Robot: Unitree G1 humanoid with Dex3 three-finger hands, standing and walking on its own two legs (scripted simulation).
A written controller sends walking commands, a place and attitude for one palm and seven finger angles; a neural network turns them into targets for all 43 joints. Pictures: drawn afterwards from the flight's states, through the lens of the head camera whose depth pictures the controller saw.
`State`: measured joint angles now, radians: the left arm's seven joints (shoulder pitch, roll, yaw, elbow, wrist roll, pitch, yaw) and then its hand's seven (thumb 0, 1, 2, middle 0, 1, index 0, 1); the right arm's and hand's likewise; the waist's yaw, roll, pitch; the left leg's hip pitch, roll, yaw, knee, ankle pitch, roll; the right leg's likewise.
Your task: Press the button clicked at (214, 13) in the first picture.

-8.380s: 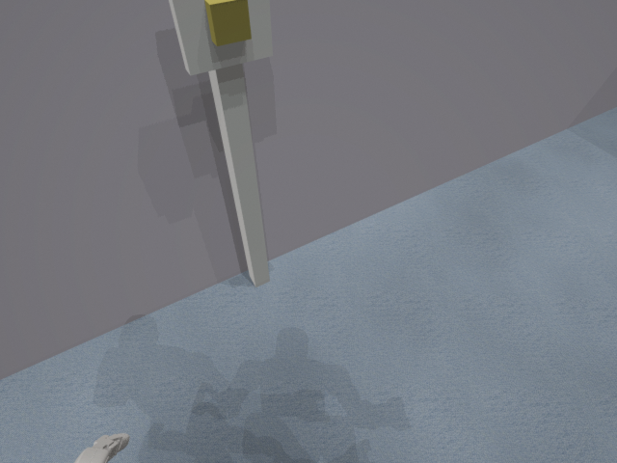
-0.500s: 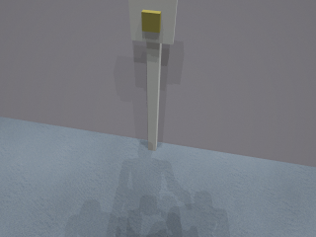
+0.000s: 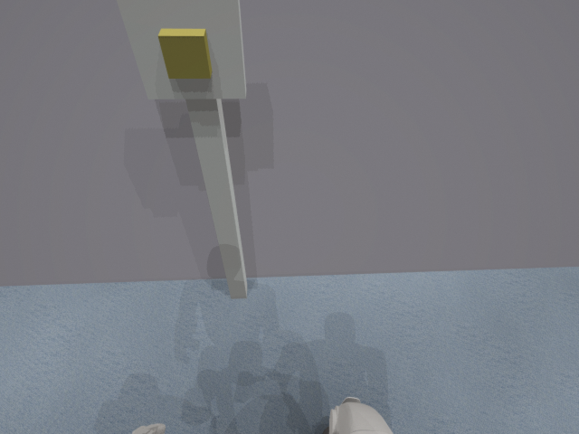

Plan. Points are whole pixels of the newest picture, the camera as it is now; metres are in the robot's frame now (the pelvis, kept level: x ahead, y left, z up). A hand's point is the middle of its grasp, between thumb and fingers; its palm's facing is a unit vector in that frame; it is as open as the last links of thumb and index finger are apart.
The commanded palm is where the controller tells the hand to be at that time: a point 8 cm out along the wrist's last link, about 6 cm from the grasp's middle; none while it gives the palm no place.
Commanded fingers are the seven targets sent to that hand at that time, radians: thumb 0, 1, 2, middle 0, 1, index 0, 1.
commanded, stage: take the last steps up to it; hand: left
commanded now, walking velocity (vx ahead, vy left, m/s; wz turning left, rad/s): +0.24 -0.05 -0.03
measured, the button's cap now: (187, 53) +0.65 +0.17 +0.20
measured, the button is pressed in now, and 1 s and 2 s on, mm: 0 0 0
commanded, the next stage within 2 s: come to a stop and stand still in 0.16 s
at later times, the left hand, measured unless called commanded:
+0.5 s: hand (196, 429) +0.17 +0.15 -0.17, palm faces +0.05 -0.98 -0.20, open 7.3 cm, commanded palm none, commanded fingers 0.00 0.90 0.90 -0.20 -0.30 -0.20 -0.30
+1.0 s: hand out of the picture +0.13 +0.13 -0.16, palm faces +0.00 -0.96 -0.28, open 7.4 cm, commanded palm none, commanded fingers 0.00 0.90 0.90 -0.20 -0.30 -0.20 -0.30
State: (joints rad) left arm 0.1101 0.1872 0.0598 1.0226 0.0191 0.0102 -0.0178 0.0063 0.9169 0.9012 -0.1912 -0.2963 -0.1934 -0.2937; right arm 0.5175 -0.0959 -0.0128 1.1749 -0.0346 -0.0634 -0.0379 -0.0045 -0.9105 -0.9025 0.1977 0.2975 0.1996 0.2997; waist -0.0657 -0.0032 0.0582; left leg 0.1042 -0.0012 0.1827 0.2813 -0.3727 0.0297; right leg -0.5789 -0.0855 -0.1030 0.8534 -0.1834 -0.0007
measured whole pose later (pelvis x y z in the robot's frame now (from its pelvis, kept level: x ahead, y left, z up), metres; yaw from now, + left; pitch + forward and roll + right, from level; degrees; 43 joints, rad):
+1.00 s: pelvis +0.10 -0.06 +0.00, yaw -3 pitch -1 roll +1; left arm 0.28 0.16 0.03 1.04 0.02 0.02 0.02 0.01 0.91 0.90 -0.19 -0.30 -0.20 -0.29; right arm 0.22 -0.20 -0.07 1.05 -0.03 0.07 -0.01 0.00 -0.91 -0.90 0.20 0.30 0.20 0.30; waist 0.00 0.06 0.01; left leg -0.41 0.07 0.03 0.64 -0.34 -0.04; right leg -0.18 -0.03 -0.06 0.55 -0.35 -0.02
